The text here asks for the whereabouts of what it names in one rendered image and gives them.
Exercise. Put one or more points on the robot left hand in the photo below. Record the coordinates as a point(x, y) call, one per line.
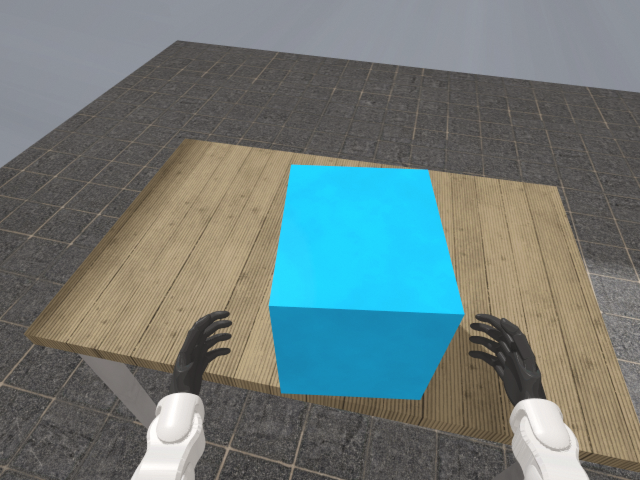
point(193, 357)

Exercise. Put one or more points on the table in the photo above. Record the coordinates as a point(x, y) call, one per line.
point(203, 235)

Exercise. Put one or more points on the carton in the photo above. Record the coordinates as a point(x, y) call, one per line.
point(364, 300)

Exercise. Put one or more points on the robot left forearm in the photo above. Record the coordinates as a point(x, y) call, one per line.
point(175, 439)

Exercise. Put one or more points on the robot right forearm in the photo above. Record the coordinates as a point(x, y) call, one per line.
point(545, 447)

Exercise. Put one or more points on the robot right hand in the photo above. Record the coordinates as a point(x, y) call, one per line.
point(515, 362)

